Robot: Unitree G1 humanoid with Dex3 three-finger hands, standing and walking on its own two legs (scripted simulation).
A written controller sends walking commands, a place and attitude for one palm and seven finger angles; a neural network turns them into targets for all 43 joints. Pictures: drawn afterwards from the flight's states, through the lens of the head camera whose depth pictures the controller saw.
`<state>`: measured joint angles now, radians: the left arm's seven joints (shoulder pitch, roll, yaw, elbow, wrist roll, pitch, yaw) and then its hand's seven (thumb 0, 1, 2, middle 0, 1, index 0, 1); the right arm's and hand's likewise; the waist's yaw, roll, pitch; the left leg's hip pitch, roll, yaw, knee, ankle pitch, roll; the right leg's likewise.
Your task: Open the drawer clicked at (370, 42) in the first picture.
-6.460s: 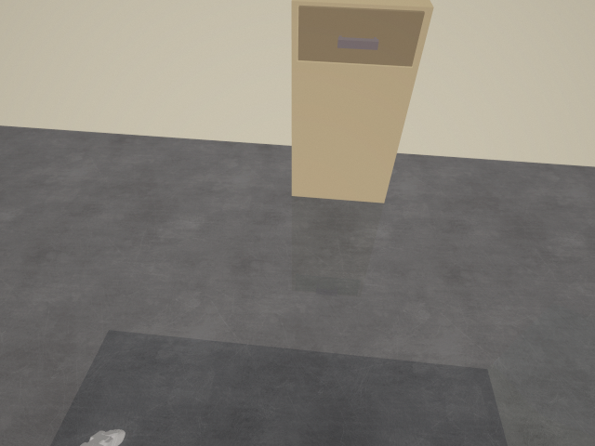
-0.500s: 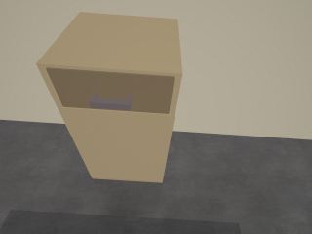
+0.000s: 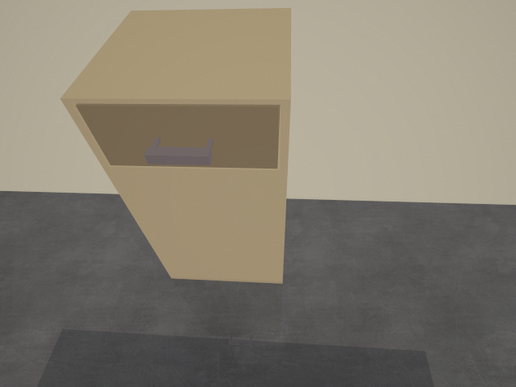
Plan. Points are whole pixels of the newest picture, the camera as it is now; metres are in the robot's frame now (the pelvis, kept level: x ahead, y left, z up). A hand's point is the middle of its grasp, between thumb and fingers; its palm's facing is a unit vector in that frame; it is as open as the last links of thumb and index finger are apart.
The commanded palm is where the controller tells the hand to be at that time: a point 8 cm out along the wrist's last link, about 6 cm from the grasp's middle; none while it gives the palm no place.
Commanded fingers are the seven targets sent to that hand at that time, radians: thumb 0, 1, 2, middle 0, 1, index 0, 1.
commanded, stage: come to a stop and stand still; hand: left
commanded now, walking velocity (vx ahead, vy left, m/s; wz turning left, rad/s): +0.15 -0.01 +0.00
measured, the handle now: (181, 148) +0.57 +0.22 +0.01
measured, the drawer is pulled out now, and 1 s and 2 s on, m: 0.00 0.00 0.00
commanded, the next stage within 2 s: look again from close up in 0.98 s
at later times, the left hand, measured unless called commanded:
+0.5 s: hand out of the picture +0.00 +0.19 -0.18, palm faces -0.04 -0.98 -0.18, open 7.4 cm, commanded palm none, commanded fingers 0.00 0.90 0.90 -0.20 -0.30 -0.20 -0.30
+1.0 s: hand out of the picture +0.02 +0.15 -0.18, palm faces +0.04 -0.98 -0.19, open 7.2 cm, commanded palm none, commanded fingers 0.00 0.90 0.90 -0.20 -0.30 -0.20 -0.30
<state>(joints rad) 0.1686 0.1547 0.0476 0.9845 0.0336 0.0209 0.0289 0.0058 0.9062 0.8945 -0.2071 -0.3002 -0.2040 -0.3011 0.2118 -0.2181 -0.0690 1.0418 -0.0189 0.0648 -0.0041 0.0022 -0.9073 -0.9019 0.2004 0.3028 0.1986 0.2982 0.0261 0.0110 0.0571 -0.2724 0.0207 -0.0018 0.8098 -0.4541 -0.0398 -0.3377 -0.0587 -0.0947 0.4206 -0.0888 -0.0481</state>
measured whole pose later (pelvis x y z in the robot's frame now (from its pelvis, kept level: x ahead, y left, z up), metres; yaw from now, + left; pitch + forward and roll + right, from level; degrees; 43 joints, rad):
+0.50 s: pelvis -0.01 +0.01 +0.00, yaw -2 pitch +1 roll +1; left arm 0.26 0.17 0.04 1.11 0.02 0.02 0.00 0.01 0.92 0.90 -0.20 -0.30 -0.20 -0.30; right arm 0.41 -0.09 -0.01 1.14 -0.03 -0.02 -0.05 0.00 -0.90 -0.90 0.21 0.30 0.20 0.30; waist -0.05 -0.03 0.02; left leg -0.09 0.01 0.05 0.37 -0.30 -0.01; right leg -0.30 -0.04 -0.05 0.59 -0.32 0.03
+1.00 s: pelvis +0.02 -0.02 +0.00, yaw +0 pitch -1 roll +0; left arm 0.27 0.14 0.00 1.15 0.00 -0.01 0.04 0.01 0.94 0.89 -0.20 -0.30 -0.20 -0.30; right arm 0.25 -0.15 0.00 1.15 -0.02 -0.01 -0.05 0.01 -0.93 -0.90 0.20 0.30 0.20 0.30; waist 0.00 0.01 0.03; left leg -0.12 0.07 0.07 0.39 -0.26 -0.04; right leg -0.12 0.02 -0.11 0.39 -0.26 -0.05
